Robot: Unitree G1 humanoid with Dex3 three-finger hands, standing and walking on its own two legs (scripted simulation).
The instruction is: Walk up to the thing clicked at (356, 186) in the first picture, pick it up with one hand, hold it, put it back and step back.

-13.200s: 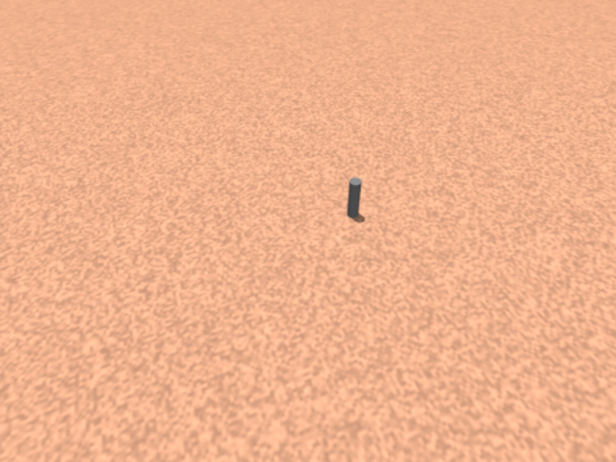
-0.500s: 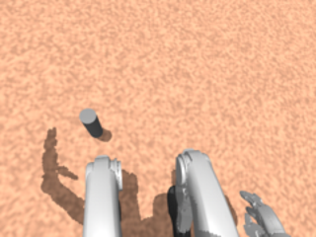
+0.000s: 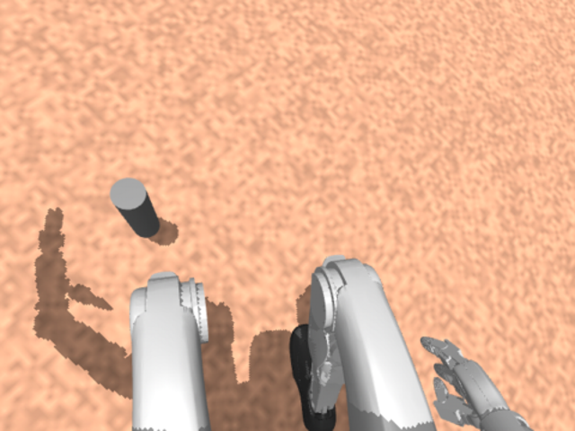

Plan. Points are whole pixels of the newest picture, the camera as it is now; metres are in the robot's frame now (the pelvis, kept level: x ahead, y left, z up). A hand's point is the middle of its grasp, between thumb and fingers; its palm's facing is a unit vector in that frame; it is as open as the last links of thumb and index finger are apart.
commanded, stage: approach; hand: left
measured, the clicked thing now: (138, 211) +0.46 +0.21 -0.27
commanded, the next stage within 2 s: close in in 0.24 s
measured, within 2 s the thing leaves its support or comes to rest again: neither
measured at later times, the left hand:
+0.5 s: hand (86, 230) +0.41 +0.28 -0.22, palm faces +0.01 -1.00 +0.05, open 17.5 cm
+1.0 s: hand (131, 226) +0.43 +0.22 -0.24, palm faces +0.00 -1.00 +0.03, open 16.8 cm
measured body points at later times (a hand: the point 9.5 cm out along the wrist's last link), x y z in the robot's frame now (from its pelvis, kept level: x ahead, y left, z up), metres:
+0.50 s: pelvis -0.01 +0.01 -0.07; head +0.22 +0.14 +0.28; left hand +0.41 +0.33 -0.22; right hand +0.14 -0.26 -0.12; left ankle +0.08 +0.13 -0.33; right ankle +0.10 -0.12 -0.33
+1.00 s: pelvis -0.02 +0.02 -0.08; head +0.22 +0.17 +0.27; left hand +0.42 +0.27 -0.24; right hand +0.12 -0.25 -0.11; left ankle +0.08 +0.13 -0.33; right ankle +0.10 -0.12 -0.33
